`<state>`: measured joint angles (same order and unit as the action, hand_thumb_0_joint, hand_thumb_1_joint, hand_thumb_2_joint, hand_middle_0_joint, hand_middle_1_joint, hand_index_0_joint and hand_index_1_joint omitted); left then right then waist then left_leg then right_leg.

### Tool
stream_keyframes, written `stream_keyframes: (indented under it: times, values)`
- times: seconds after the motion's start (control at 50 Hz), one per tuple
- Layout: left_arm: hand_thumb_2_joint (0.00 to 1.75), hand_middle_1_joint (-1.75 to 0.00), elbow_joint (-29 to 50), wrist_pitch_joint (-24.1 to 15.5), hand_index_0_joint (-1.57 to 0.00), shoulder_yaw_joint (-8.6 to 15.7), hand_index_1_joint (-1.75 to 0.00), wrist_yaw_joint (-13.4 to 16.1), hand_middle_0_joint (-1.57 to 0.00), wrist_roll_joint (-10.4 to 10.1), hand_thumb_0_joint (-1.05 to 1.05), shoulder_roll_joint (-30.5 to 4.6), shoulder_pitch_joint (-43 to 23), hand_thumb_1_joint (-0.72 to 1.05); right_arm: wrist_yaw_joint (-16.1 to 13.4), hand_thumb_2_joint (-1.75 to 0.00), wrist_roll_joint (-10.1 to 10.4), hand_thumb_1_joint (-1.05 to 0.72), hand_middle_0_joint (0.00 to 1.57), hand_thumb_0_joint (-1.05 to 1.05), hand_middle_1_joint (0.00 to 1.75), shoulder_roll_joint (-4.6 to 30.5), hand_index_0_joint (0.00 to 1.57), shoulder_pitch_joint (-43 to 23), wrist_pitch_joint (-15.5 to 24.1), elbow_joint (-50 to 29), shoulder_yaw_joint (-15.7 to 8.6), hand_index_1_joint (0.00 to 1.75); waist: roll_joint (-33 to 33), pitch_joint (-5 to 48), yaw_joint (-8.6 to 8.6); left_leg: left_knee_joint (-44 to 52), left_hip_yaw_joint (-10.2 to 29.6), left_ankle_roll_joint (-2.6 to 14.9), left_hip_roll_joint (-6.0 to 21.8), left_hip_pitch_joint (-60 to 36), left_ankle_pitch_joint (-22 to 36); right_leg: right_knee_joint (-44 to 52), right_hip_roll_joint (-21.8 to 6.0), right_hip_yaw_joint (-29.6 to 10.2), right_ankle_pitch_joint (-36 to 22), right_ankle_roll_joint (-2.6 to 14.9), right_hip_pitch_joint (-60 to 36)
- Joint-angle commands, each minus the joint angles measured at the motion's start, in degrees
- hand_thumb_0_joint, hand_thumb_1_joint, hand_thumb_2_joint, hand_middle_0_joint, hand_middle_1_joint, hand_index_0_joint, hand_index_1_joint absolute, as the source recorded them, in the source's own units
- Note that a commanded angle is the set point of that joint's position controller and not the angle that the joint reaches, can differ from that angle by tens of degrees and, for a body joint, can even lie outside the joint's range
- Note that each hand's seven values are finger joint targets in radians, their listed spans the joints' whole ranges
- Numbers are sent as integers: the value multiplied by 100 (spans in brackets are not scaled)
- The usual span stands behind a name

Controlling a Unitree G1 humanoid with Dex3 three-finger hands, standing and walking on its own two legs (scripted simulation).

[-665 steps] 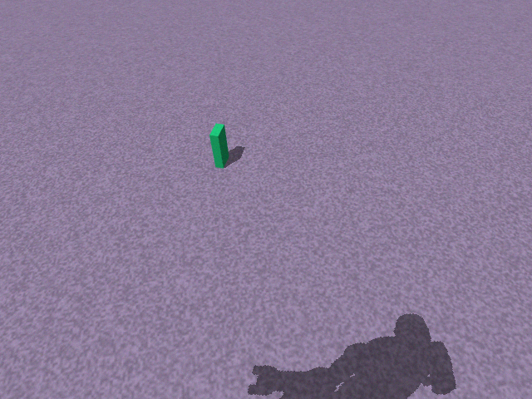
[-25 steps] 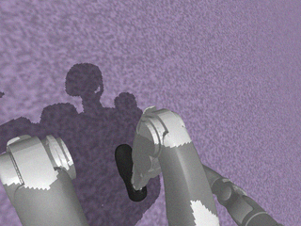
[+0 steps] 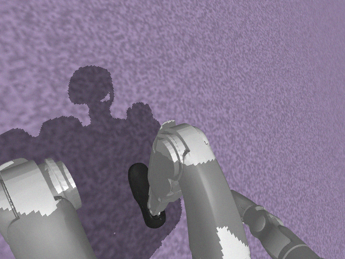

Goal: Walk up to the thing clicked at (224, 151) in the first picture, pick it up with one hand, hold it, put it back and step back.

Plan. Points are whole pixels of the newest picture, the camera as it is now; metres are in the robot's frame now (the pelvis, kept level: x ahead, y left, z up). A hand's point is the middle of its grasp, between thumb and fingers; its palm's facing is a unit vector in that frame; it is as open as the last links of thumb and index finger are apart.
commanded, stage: close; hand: left
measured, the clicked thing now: out of the picture +0.50 +0.36 -0.18
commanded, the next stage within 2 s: settle in 0.24 s
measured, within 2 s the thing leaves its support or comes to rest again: leaves its support in 0.64 s
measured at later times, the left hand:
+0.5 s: hand out of the picture +0.44 +0.36 -0.16, palm faces +0.56 -0.83 +0.01, open 8.9 cm
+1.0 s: hand out of the picture +0.42 +0.39 -0.07, palm faces +0.51 -0.86 -0.02, open 9.1 cm
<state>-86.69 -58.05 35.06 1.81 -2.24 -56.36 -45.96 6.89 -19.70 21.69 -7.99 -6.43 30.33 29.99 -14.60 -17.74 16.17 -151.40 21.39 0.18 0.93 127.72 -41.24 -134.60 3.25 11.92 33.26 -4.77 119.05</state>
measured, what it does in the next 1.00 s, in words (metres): stands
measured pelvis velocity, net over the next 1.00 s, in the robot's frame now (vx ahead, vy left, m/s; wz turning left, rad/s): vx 0.00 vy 0.00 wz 0.05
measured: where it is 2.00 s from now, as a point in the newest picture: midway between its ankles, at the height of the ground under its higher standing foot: (110, 233)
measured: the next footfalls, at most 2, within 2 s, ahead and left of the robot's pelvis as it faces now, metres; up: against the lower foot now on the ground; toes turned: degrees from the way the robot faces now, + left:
none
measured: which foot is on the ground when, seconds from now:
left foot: down 0.00-1.00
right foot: down 0.00-1.00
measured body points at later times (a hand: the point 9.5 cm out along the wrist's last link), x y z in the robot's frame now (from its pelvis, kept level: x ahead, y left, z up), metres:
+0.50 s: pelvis +0.00 +0.00 +0.00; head +0.23 +0.19 +0.33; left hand +0.41 +0.40 -0.16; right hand +0.16 -0.25 -0.04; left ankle +0.08 +0.12 -0.26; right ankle +0.15 -0.14 -0.26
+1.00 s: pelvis +0.00 +0.00 +0.02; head +0.20 +0.17 +0.38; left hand +0.39 +0.43 -0.07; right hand +0.17 -0.25 -0.04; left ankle +0.08 +0.12 -0.26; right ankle +0.15 -0.13 -0.26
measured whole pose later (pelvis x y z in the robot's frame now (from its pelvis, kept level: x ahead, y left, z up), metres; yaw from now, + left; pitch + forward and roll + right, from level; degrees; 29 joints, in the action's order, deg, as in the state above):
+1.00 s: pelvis +0.00 +0.00 +0.02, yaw +3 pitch +20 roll -16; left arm -63.9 -44.5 33.3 -5.4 -4.7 -44.2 -40.1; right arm 6.8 -13.3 20.0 0.0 -5.4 32.9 18.2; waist -8.1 -7.9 10.8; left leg -146.7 16.6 0.5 0.4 129.2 -39.7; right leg -133.5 0.7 9.0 34.6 -3.0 120.9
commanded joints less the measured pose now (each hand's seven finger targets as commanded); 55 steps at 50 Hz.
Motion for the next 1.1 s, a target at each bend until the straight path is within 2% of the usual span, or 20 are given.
stream_keyframes:
  times: [0.0, 0.06, 0.08, 0.14, 0.3, 0.42, 0.46, 0.5, 0.6, 0.66, 0.72, 0.74, 0.78, 0.8, 0.84, 0.9, 0.94, 0.98, 1.06, 1.08]
  values:
    - [93, -93, 740, -378, -93, 107, -93, -59, -93, -30, 0, -1109, -982, 45, -98, -90, -36, -90, 20, 0, 30, 2110, 20, 302, -89, -32, -704, 30, 3316, 3330, 615, 2101, -374, -192, 452, -2450, 948, 653, 148, 778, -879, 442, -1545]
    - [100, -102, 849, -371, -101, 142, -102, -98, -101, -53, 0, -1194, -981, 45, -106, -90, -30, -90, 20, 0, 30, 2084, 20, 316, -90, -30, -691, 30, 3266, 3420, 593, 2027, -466, -157, 427, -2309, 983, 706, 166, 747, -911, 440, -1704]
    - [101, -104, 840, -345, -102, 189, -104, -116, -102, -76, 0, -1163, -850, 43, -114, -90, -31, -90, 20, 0, 30, 2066, 20, 323, -84, -24, -707, 30, 3245, 3458, 526, 1995, -515, -150, 426, -2328, 1045, 726, 168, 711, -962, 440, -1754]
    - [106, -111, 864, -325, -110, 169, -111, -155, -109, -90, 0, -1096, -835, 45, -121, -90, -18, -91, 20, 0, 30, 2091, 20, 301, -81, -18, -718, 30, 3271, 3386, 562, 2050, -435, -177, 447, -2375, 1043, 675, 161, 764, -932, 455, -1596]
    - [116, -124, 1078, -361, -121, 224, -124, -173, -120, -137, 0, -1140, -933, 37, -108, -90, -13, -91, 20, 0, 30, 2092, 20, 313, -68, -10, -757, 30, 3344, 3412, 533, 2087, -442, -176, 438, -2379, 827, 682, 157, 753, -785, 461, -1593]
    - [129, -136, 1274, -370, -124, 274, -138, -230, -124, -241, 0, -1108, -955, 30, -129, -90, 5, -91, 20, 0, 30, 2062, 20, 316, -16, 7, -781, 30, 3308, 3573, 490, 2013, -504, -162, 436, -2432, 1037, 686, 160, 707, -955, 462, -1663]
    - [130, -139, 1430, -374, -126, 224, -141, -269, -126, -224, 0, -1129, -1152, 29, -135, -90, 4, -91, 20, 0, 30, 2075, 20, 374, -11, 57, -816, 30, 3498, 3564, 525, 2076, -503, -182, 430, -2490, 1001, 668, 148, 714, -920, 474, -1632]
    - [132, -140, 1528, -307, -126, 309, -142, -274, -126, -173, 0, -1202, -998, 28, -134, -90, 8, -91, 20, 0, 30, 2044, 20, 404, -3, 73, -850, 30, 3584, 3701, 402, 2077, -530, -203, 432, -2648, 1126, 659, 139, 688, -983, 479, -1630]
    - [136, -147, 2171, -206, -132, 334, -149, -269, -132, -129, 0, -1268, -1300, 25, -111, -91, 52, -92, 20, 0, 30, 2044, 20, 511, 18, 125, -1012, 30, 3915, 3851, 347, 2204, -555, -233, 414, -2760, 1068, 627, 101, 634, -913, 511, -1479]
    - [136, -149, 2506, -54, -135, 287, -151, -352, -134, -124, 0, -1092, -1163, 21, -113, -91, 112, -92, 20, 0, 30, 2006, 20, 608, 15, 125, -1167, 30, 4086, 4048, 214, 2314, -580, -266, 414, -2990, 1211, 611, 62, 574, -949, 533, -1377]
    - [137, -152, 2824, 145, -138, 193, -154, -464, -138, -153, 0, -910, -1207, 19, -119, -91, 196, -92, 20, 0, 30, 1975, 20, 804, 17, 170, -1319, 30, 4200, 4271, 197, 2385, -606, -288, 404, -3169, 1416, 605, 36, 513, -1054, 557, -1301]
    - [137, -152, 2850, 241, -138, 91, -154, -509, -137, -167, 0, -739, -1163, 16, -117, -91, 242, -91, 20, 0, 30, 1918, 20, 796, 25, 156, -1364, 30, 4095, 4251, 164, 2388, -648, -255, 381, -2993, 1278, 629, 32, 487, -979, 568, -1260]
    - [136, -153, 2958, 406, -140, 103, -154, -558, -139, -237, 0, -599, -1090, 18, -117, -90, 320, -91, 20, 0, 30, 1901, 20, 954, 44, 168, -1464, 30, 4024, 4256, 121, 2451, -691, -239, 346, -2908, 1241, 684, 10, 460, -966, 569, -1240]
    - [137, -154, 3007, 473, -140, -3, -155, -599, -139, -245, 0, -452, -1076, 20, -110, -90, 359, -91, 20, 0, 30, 1902, 20, 979, 50, 160, -1515, 30, 4059, 4235, 110, 2537, -666, -247, 342, -2907, 1140, 655, -12, 463, -879, 585, -1096]
    - [137, -155, 3232, 626, -140, 14, -155, -651, -138, -246, 0, -452, -1071, 20, -111, -90, 444, -91, 20, 0, 30, 1848, 20, 1081, 50, 165, -1633, 30, 4024, 4354, -18, 2579, -711, -218, 319, -2877, 1025, 702, -29, 399, -806, 597, -1060]
    - [138, -157, 3494, 829, -143, -131, -157, -746, -140, -355, 0, -49, -1053, 20, -100, -90, 578, -91, 20, 0, 30, 1748, 20, 1190, 70, 124, -1806, 30, 3844, 4467, -97, 2646, -796, -172, 254, -2688, 820, 768, -61, 324, -683, 605, -983]
    - [138, -156, 3708, 978, -140, -81, -156, -747, -138, -379, 0, -58, -1108, 20, -113, -90, 660, -90, 20, 0, 30, 1660, 20, 1304, 89, 150, -1928, 30, 3771, 4627, -234, 2672, -912, -128, 215, -2582, 640, 856, -70, 228, -541, 612, -1027]
    - [137, -157, 3759, 1119, -142, -208, -157, -756, -139, -405, 0, 155, -1120, 21, -112, -90, 744, -90, 20, 0, 30, 1595, 20, 1384, 113, 173, -2024, 30, 3630, 4677, -245, 2686, -998, -88, 173, -2429, 536, 932, -70, 176, -474, 624, -1019]
    - [135, -155, 3979, 1354, -141, -157, -155, -748, -139, -432, 0, 256, -1062, 21, -148, -90, 898, -90, 20, 0, 30, 1496, 20, 1551, 116, 196, -2218, 30, 3527, 4932, -423, 2840, -1109, -68, 119, -2499, 555, 1020, -124, 73, -423, 646, -960]
    - [134, -155, 4071, 1392, -141, -244, -154, -764, -138, -418, 0, 331, -1103, 21, -152, -90, 944, -90, 20, 0, 30, 1456, 20, 1553, 118, 190, -2267, 30, 3512, 4960, -444, 2881, -1130, -59, 108, -2469, 487, 1036, -137, 44, -368, 656, -901]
